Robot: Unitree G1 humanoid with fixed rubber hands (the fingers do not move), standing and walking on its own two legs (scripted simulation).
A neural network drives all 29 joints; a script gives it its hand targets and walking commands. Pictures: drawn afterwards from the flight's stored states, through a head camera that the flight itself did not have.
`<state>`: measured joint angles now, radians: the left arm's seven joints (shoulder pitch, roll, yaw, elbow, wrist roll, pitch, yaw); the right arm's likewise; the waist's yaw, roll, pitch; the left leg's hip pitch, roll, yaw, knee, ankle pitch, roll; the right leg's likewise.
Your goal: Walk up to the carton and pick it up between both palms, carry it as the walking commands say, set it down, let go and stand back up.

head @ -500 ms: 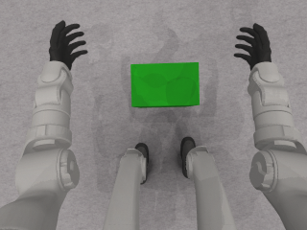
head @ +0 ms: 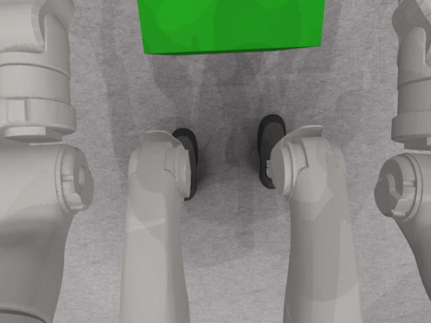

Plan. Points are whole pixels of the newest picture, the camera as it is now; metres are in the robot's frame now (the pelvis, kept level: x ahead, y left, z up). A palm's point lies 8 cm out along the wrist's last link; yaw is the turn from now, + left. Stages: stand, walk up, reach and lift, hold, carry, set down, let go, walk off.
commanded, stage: reach and lift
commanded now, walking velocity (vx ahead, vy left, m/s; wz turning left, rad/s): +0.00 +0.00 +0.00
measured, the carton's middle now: (226, 6) +0.51 +0.00 -0.34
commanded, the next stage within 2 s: none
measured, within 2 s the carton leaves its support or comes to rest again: neither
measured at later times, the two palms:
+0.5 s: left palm out of the picture +0.53 +0.19 -0.28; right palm out of the picture +0.53 -0.18 -0.28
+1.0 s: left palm out of the picture +0.54 +0.21 -0.26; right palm out of the picture +0.54 -0.18 -0.27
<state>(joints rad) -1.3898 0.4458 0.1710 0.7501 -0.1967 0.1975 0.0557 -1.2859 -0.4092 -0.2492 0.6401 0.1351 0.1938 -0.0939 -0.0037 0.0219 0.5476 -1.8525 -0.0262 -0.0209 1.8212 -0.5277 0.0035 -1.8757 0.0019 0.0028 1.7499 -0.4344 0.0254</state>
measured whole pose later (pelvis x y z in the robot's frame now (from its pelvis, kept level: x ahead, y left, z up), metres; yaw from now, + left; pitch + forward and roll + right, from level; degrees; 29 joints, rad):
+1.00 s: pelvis +0.02 -0.01 -0.11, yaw +1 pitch +37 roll -1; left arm -1.38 0.41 0.09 1.19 -0.23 0.05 0.06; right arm -1.37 -0.31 -0.17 1.18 0.14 0.02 -0.11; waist 0.00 0.02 0.28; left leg -2.22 -0.05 -0.02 2.19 -0.61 -0.02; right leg -2.25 -0.02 0.00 2.13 -0.52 0.01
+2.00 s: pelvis +0.00 +0.00 -0.13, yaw +1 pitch +33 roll -1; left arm -1.50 0.33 0.12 1.12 -0.17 0.13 0.10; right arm -1.48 -0.32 -0.14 1.12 0.17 0.11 -0.11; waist -0.01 0.00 0.38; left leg -2.26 -0.04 -0.01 2.23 -0.55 -0.01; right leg -2.29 0.00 0.01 2.17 -0.46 0.03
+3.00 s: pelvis -0.01 +0.00 -0.06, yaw +2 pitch +27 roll -2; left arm -1.41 0.22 0.32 0.67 -0.02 0.38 0.08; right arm -1.34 -0.23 -0.34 0.62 0.01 0.37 -0.08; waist 0.00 0.05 0.52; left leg -1.94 -0.07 -0.03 2.05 -0.57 -0.01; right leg -1.95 0.01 0.02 1.99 -0.50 0.05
